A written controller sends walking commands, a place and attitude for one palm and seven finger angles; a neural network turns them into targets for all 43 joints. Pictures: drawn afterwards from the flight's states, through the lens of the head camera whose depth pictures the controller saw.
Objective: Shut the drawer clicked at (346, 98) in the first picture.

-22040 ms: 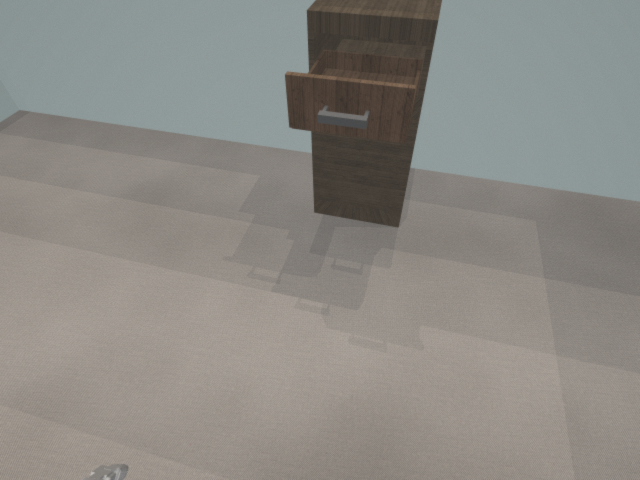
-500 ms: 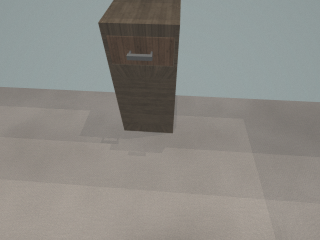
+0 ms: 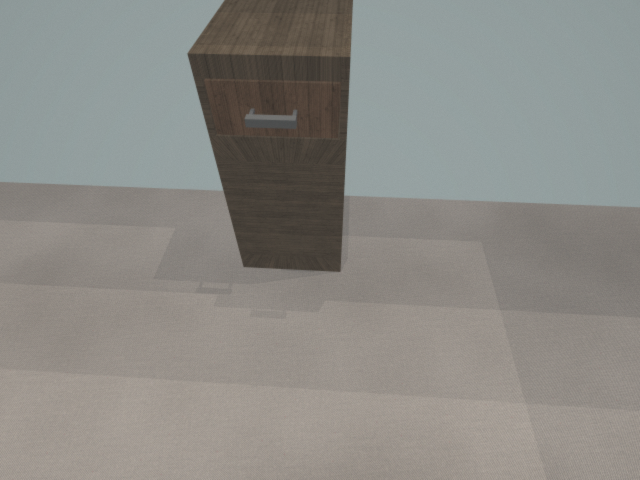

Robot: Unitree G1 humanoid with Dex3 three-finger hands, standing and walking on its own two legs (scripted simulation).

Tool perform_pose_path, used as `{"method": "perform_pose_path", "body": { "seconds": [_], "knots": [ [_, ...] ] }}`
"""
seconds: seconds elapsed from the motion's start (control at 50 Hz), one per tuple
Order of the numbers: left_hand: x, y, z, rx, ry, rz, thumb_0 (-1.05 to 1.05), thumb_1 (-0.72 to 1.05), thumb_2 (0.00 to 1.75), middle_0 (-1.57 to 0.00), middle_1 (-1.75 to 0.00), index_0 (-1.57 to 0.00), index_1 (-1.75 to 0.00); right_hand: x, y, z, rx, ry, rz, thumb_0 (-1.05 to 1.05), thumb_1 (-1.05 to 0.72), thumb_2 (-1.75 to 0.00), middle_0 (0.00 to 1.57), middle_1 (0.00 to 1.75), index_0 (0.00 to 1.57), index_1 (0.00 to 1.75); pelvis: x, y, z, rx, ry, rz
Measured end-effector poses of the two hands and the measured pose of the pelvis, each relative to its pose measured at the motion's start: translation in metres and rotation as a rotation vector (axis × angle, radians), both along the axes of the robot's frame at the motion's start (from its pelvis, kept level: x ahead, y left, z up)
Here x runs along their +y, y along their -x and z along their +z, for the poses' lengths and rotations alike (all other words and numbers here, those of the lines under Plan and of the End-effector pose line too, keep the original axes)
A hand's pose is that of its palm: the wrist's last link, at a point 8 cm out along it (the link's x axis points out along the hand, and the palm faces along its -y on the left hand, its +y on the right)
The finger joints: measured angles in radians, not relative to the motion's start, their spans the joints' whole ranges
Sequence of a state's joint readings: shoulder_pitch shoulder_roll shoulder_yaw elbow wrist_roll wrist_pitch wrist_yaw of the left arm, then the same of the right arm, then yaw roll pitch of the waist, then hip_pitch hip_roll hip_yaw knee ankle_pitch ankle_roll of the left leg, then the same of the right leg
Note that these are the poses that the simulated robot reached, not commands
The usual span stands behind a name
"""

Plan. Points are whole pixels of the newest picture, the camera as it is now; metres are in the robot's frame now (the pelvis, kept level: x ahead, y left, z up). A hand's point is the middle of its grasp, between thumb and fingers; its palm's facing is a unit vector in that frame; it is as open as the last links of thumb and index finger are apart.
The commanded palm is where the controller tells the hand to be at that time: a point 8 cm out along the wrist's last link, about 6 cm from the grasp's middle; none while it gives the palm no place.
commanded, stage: look to check the result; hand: left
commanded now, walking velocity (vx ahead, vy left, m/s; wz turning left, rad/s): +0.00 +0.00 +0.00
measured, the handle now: (272, 117) +0.96 +0.18 -0.07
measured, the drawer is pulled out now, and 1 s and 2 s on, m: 0.00 0.00 0.00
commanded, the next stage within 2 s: stand and wait in 0.48 s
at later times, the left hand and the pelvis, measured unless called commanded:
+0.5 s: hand out of the picture +0.05 +0.19 -0.17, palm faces +0.01 -0.96 -0.27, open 7.4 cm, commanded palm none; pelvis +0.01 -0.01 +0.00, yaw +0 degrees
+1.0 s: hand out of the picture +0.08 +0.20 -0.16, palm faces +0.00 -0.95 -0.30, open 7.4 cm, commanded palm none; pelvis +0.02 -0.01 +0.00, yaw +0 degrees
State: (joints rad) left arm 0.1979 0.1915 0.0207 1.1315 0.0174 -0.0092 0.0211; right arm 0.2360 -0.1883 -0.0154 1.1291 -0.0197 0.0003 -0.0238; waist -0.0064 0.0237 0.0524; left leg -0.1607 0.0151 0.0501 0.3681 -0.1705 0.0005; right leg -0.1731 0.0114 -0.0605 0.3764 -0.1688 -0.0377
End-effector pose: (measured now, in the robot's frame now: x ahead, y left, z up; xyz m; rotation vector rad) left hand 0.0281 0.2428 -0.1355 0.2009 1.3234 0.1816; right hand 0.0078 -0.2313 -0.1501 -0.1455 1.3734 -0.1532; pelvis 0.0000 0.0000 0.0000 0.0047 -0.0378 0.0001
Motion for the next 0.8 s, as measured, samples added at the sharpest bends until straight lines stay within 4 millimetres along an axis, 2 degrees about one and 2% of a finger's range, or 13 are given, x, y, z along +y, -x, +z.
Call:
{"method": "perform_pose_path", "body": {
  "seconds": [0.14, 0.26, 0.62, 0.8],
  "knots": [
    [0.003, 0.009, 0.002, 0.04, -0.019, 0.012, 0.01, 0.9, 0.9, -0.2, -0.3, -0.2, -0.3, -0.011, 0.0, 0.001, 0.026, 0.013, 0.007, 0.0, -0.91, -0.9, 0.2, 0.29, 0.2, 0.3, -0.005, -0.003, 0.001, 0.003, 0.002, 0.001],
    [0.002, 0.008, 0.003, 0.05, -0.025, 0.013, 0.01, 0.9, 0.9, -0.2, -0.3, -0.2, -0.3, -0.019, -0.002, 0.002, 0.036, 0.022, 0.011, 0.0, -0.91, -0.9, 0.2, 0.29, 0.2, 0.3, -0.008, -0.007, 0.001, 0.005, 0.002, 0.001],
    [-0.002, -0.03, 0.007, -0.02, -0.03, -0.015, 0.01, 0.9, 0.9, -0.2, -0.3, -0.21, -0.3, -0.028, -0.026, 0.003, -0.006, 0.029, 0.02, 0.0, -0.91, -0.9, 0.2, 0.29, 0.2, 0.3, -0.014, -0.015, 0.002, 0.007, 0.001, 0.0],
    [0.002, -0.04, 0.009, -0.034, -0.042, -0.021, 0.01, 0.9, 0.9, -0.2, -0.3, -0.21, -0.3, -0.034, -0.033, 0.005, -0.013, 0.04, 0.019, 0.0, -0.91, -0.9, 0.2, 0.29, 0.2, 0.3, -0.015, -0.019, 0.002, 0.008, 0.002, -0.001]
  ]
}}
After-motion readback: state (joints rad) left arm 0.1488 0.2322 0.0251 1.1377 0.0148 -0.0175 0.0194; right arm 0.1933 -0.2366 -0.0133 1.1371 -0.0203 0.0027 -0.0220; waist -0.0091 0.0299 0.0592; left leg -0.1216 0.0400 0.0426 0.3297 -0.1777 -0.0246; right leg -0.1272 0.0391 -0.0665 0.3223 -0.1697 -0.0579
